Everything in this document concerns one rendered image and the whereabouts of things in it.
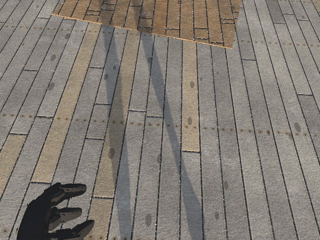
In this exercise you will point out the left robot hand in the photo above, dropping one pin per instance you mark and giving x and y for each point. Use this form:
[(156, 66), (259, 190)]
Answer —
[(42, 215)]

